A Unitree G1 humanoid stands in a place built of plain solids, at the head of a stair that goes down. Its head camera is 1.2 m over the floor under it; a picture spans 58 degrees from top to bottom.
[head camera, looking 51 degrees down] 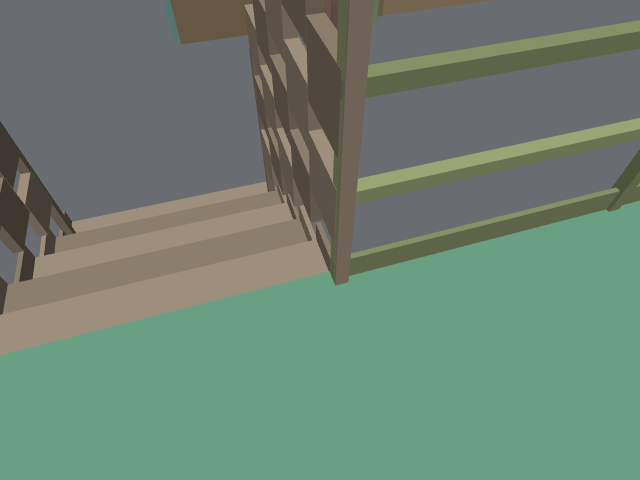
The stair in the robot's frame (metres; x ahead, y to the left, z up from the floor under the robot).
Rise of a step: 0.17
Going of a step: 0.28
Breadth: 1.32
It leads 17 degrees to the left of straight ahead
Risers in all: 6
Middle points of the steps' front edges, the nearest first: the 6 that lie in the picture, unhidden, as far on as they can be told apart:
0.66 0.54 0.00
0.93 0.63 -0.17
1.19 0.71 -0.34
1.46 0.79 -0.51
1.73 0.87 -0.68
2.00 0.96 -0.85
